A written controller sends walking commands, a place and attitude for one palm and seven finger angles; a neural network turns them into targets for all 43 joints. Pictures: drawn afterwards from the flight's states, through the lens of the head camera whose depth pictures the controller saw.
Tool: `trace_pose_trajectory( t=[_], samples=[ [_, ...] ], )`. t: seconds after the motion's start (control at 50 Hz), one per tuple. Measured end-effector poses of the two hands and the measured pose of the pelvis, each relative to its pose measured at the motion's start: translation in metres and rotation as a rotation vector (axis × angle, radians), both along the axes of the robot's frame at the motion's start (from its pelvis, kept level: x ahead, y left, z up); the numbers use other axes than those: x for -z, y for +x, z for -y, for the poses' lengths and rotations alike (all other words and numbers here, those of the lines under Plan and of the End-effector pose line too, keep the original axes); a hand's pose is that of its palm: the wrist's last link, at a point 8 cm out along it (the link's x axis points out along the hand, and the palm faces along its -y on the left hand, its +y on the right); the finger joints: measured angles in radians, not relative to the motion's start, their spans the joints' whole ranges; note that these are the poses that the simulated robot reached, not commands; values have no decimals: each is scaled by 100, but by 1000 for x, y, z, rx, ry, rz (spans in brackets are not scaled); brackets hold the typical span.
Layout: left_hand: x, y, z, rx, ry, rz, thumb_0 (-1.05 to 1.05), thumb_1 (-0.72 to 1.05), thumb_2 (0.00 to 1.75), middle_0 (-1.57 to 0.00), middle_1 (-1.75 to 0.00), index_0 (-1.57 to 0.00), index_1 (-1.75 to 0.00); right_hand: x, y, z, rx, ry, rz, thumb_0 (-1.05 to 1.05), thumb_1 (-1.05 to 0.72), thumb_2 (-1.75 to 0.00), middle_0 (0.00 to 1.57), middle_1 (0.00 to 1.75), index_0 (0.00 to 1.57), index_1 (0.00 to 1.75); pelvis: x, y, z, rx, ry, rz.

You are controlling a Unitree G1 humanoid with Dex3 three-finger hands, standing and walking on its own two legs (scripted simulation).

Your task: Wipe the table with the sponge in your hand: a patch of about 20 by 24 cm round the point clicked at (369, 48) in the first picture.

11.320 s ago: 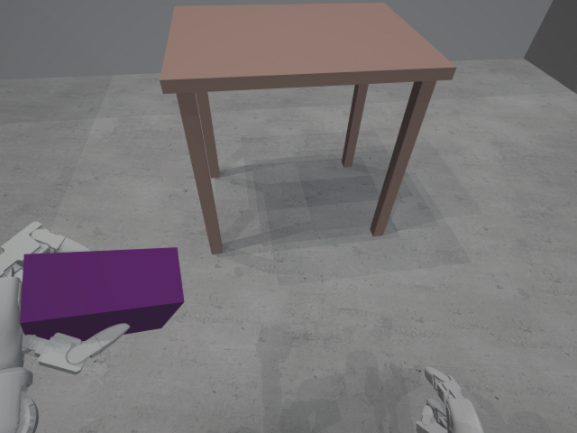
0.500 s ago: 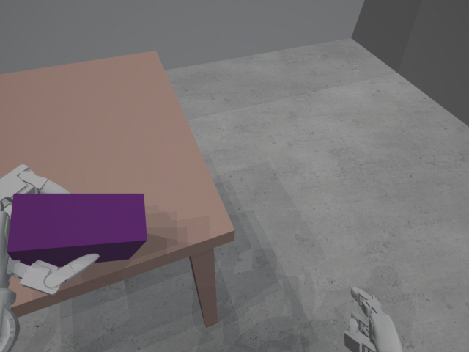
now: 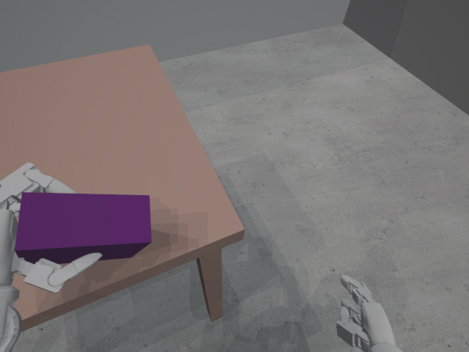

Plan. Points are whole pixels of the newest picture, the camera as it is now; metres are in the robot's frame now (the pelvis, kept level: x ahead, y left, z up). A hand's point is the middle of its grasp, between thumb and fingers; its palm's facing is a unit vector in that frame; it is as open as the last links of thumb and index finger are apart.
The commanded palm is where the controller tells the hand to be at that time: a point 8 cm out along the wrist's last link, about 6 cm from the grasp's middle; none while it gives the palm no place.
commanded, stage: come to a stop and stand still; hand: left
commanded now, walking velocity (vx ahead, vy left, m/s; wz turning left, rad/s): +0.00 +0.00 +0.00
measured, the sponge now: (106, 230) +0.25 +0.19 +0.12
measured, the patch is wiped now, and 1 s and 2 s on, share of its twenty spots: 0.00 0.00 0.00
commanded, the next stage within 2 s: look again from close up in 0.44 s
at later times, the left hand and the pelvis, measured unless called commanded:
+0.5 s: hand (6, 238) +0.22 +0.29 +0.15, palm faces +0.39 -0.84 -0.37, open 10.1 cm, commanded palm +0.15 +0.32 +0.18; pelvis +0.00 +0.03 +0.00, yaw +2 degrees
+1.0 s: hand out of the picture +0.23 +0.31 +0.20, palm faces +0.47 -0.76 -0.44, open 10.1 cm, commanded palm +0.15 +0.31 +0.19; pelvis +0.00 +0.02 +0.00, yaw +4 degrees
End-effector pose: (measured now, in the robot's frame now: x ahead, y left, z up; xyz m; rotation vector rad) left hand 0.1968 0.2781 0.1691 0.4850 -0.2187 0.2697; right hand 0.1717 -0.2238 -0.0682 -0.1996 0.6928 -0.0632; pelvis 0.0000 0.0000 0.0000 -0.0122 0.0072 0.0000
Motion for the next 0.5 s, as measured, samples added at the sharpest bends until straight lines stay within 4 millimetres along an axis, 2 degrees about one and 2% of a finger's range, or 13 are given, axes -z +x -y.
trace_pose_trajectory(
  t=[0.04,0.08,0.2,0.24,0.4,0.5],
  samples=[
    [11,-7,4,42,-21,-48,-1,-49,101,-75,-135,-73,-135,-2,-1,-7,10,-11,1,2,-90,-90,21,30,20,30,0,1,-4,-3,-1,0],
    [13,-12,-3,41,-41,-41,-1,-49,102,-75,-135,-73,-135,-4,-2,-14,8,-26,-6,2,-90,-90,21,30,20,30,0,2,-8,-10,-3,3],
    [-4,-20,-45,-91,-8,83,-1,-49,102,-75,-135,-73,-135,-4,0,-31,-45,-57,-29,2,-90,-90,21,30,20,30,-1,2,-16,-28,-13,11],
    [-7,-21,-53,-124,-20,112,-1,-49,102,-75,-135,-73,-135,-6,3,-36,-60,-61,-23,2,-90,-90,21,30,20,30,-1,3,-20,-28,-15,12],
    [5,-18,-48,-85,-72,86,-1,-49,102,-75,-135,-73,-135,-14,14,-49,-73,-60,25,2,-90,-90,21,30,20,30,-2,3,-32,-28,-15,11],
    [4,-19,-51,-70,-44,73,-1,-49,102,-75,-135,-73,-135,-16,15,-52,-70,-60,31,2,-90,-90,21,30,20,30,-2,1,-33,-32,-16,12]
  ],
)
